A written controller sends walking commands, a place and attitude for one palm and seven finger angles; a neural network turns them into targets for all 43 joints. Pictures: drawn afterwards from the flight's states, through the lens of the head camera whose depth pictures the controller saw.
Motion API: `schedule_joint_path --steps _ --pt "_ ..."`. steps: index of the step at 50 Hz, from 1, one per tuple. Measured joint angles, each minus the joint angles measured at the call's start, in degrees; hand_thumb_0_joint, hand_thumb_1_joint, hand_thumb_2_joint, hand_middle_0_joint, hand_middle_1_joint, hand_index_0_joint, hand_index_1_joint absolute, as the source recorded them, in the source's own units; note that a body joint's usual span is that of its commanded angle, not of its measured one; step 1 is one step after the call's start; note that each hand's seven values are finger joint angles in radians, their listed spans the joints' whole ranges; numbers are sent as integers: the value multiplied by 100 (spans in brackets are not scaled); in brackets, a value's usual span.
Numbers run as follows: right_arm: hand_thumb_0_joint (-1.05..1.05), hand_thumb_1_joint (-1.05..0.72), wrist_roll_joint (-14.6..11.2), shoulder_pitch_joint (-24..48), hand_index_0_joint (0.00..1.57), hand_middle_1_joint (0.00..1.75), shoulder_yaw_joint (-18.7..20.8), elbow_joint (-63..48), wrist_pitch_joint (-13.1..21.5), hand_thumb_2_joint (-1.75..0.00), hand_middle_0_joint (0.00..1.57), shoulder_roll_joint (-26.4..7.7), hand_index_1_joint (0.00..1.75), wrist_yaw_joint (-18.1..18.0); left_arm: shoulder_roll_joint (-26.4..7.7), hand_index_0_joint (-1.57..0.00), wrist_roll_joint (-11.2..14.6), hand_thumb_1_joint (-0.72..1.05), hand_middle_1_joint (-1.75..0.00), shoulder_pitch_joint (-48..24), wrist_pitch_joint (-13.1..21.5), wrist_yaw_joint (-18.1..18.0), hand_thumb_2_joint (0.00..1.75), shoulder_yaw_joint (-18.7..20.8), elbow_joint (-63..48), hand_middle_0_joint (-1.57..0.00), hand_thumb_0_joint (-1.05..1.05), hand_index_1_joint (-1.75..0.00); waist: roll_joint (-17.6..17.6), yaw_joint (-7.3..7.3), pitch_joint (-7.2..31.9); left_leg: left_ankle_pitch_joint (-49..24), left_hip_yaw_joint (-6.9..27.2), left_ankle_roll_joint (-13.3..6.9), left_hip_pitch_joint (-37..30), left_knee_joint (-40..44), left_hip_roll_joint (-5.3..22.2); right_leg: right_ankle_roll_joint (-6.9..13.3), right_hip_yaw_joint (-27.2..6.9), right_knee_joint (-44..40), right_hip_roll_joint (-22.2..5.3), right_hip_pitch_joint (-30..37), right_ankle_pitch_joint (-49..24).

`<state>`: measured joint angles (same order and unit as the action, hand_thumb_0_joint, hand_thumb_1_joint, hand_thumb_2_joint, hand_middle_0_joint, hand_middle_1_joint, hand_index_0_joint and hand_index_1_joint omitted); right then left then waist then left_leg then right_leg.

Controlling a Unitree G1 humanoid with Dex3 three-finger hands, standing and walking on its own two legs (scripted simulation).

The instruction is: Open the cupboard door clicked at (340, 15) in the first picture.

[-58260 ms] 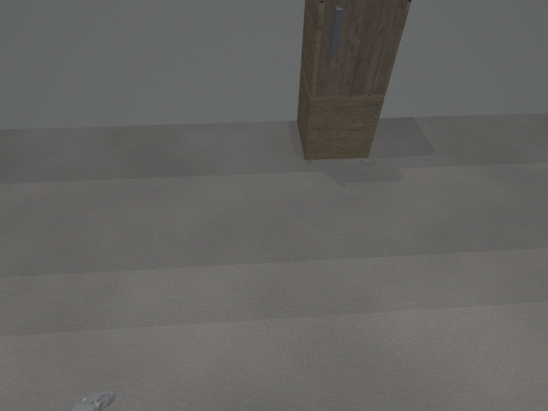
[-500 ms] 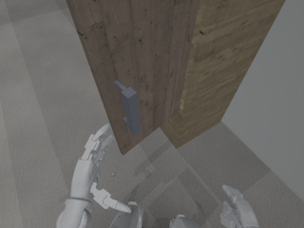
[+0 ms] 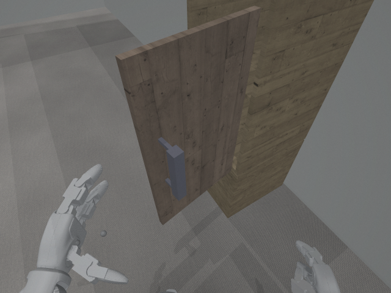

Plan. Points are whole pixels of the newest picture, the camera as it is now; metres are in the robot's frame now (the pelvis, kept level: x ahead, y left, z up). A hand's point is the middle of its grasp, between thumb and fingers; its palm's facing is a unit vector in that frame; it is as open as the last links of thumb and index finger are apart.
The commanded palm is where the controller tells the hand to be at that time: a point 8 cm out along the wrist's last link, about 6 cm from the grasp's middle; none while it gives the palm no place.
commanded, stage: draw the hand back to the body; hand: left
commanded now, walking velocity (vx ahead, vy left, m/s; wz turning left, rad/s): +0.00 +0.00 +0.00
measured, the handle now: (171, 169) +0.39 +0.09 +0.02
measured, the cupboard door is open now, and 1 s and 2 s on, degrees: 100 100 100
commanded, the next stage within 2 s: step back with the hand held close in 1.04 s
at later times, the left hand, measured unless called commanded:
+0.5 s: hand (22, 200) +0.21 +0.26 +0.18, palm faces +0.34 -0.87 -0.37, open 11.0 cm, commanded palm +0.17 +0.31 +0.20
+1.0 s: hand out of the picture +0.20 +0.28 +0.20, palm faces +0.42 -0.82 -0.39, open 7.4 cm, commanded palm +0.15 +0.32 +0.23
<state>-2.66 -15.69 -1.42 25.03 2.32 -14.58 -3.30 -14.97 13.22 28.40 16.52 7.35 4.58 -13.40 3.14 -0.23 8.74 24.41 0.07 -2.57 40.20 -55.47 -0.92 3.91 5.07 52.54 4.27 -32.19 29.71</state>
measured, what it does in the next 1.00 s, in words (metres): rises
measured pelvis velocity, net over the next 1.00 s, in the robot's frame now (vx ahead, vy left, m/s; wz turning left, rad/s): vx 0.01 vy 0.02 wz -0.01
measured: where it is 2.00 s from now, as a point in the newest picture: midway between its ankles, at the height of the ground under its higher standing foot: outside the picture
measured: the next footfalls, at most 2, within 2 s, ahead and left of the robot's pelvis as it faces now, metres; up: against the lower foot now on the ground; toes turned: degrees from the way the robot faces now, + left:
none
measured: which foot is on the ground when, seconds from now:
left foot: down 0.00-1.00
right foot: down 0.00-1.00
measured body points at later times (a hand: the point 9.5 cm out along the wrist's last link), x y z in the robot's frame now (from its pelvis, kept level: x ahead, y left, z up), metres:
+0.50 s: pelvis +0.02 +0.03 +0.05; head +0.00 +0.01 +0.50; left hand +0.19 +0.31 +0.20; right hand +0.21 -0.18 -0.03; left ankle +0.03 +0.09 -0.68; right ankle -0.03 -0.08 -0.68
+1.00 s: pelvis +0.01 +0.02 +0.06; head -0.01 +0.01 +0.51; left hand +0.17 +0.32 +0.23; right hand +0.19 -0.20 -0.03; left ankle +0.03 +0.09 -0.68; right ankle -0.03 -0.08 -0.68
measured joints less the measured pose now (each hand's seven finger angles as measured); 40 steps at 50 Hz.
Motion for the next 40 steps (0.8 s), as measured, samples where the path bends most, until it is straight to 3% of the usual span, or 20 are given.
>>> schedule_joint_path --steps 3,6,14,25,35,40 --pt "2 -91 -1 17 20 30 -23 -16 -141 -90 20 50 30 -128 -145 -16 -447 -39 -30 108 -498 -584 34 -42 -292 -16 -2 -30 22 -56 -10 -105 -47 -48 -343 338 -34 -29 -66 -340 -30 331 -125" --pt "2 -91 6 43 20 30 -76 -45 -236 -90 20 98 30 -186 -146 -16 -698 -31 -30 353 -884 -964 38 -105 -519 -16 -2 -30 78 -74 -47 -232 -105 -84 -705 711 -69 -102 -145 -712 -64 675 -277" --pt "2 -91 51 114 20 30 -269 193 -207 -90 21 192 30 -260 -351 -18 -921 -5 -30 374 -1375 -1386 49 63 -699 -17 -1 -30 70 -202 -294 -508 -131 -170 -1542 1468 -173 -191 -210 -1513 -149 1526 -587" --pt "2 -91 123 280 20 30 -267 568 26 -90 21 181 30 -111 -473 -19 -889 33 -30 120 -1385 -1436 65 776 -919 -19 0 -30 75 -238 -557 -843 -198 -236 -2398 2317 -259 -282 -319 -2391 -227 2370 -976" --pt "2 -91 146 325 20 30 -122 811 143 -90 21 92 30 -27 -697 -20 -845 67 -30 -106 -1279 -1425 80 1517 -1041 -20 0 -30 46 -302 -762 -1078 -204 -230 -2792 2765 -271 -288 -345 -2852 -234 2760 -1231" --pt "2 -91 146 355 20 30 -61 872 153 -90 21 73 30 24 -564 -21 -825 80 -30 -131 -1164 -1414 85 1584 -954 -21 0 -30 76 -292 -847 -1184 -213 -225 -2884 2921 -276 -282 -357 -2944 -240 2818 -1308"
